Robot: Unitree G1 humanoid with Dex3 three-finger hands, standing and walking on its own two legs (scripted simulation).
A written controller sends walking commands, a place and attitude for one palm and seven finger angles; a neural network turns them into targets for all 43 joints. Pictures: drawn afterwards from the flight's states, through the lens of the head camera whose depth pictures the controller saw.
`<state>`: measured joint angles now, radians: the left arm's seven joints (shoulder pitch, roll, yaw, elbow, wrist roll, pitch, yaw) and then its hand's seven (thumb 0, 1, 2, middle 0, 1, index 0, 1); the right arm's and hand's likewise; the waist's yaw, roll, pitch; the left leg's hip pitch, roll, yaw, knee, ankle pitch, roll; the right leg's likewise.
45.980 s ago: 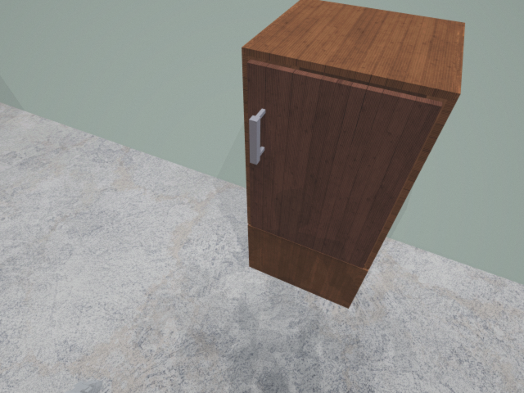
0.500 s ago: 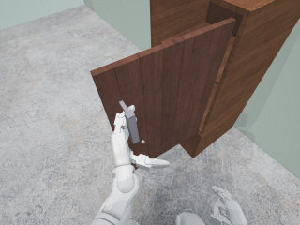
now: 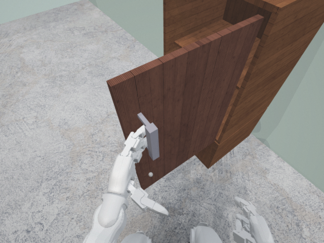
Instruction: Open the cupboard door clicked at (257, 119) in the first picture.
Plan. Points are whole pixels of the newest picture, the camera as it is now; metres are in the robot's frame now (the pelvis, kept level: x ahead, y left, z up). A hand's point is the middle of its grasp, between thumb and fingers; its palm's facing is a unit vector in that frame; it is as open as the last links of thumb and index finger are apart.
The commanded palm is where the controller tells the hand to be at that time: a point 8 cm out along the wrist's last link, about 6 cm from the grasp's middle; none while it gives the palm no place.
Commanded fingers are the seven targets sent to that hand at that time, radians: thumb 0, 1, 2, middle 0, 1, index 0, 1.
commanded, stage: slide the hand sideways off the handle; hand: left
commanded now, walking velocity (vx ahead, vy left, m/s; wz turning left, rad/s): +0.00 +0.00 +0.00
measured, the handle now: (148, 137) +0.35 +0.06 +0.06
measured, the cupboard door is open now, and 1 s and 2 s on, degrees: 88 88 88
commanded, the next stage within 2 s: draw the hand back to the body in 0.66 s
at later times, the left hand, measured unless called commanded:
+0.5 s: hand (122, 189) +0.23 +0.10 +0.05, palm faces -0.10 -0.99 -0.03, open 16.3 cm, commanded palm +0.20 +0.16 +0.06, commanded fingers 0.00 -0.50 0.30 -0.15 -0.30 -0.15 -0.30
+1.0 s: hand (96, 198) +0.20 +0.14 +0.09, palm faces -0.09 -0.99 -0.07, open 16.3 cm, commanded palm +0.17 +0.20 +0.10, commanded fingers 0.00 -0.50 0.30 -0.15 -0.30 -0.15 -0.30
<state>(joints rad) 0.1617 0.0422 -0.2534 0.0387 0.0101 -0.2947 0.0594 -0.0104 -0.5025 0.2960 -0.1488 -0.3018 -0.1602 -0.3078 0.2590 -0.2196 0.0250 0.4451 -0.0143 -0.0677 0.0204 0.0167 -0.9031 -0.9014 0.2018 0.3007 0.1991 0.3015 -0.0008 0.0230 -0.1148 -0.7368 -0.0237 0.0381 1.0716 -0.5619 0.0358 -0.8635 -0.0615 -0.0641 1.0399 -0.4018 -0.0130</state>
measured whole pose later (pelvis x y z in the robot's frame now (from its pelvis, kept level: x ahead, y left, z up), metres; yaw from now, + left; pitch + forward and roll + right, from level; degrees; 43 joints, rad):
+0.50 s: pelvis +0.01 -0.01 -0.01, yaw +1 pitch +15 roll -1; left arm 0.45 0.14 -0.10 -0.21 -0.10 -0.29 -0.10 -0.01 -0.50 0.30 -0.15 -0.30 -0.17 -0.31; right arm 0.26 -0.23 0.02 0.40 0.00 -0.10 -0.01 0.02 -0.90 -0.90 0.20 0.30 0.20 0.30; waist 0.01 0.03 -0.14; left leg -0.78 -0.01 0.00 1.14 -0.61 0.02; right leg -0.90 -0.05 -0.10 1.09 -0.45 -0.02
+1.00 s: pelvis +0.01 +0.00 +0.00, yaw +1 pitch +11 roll -2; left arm 0.55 0.22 0.01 -0.34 -0.19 -0.24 -0.18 -0.01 -0.50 0.30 -0.15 -0.30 -0.15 -0.30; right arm 0.29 -0.23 0.04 0.39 0.03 -0.11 -0.04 0.02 -0.90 -0.90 0.20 0.30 0.20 0.30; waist 0.01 0.05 -0.14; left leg -0.71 0.00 0.00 1.11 -0.59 0.03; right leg -0.81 -0.04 -0.10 1.04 -0.42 -0.02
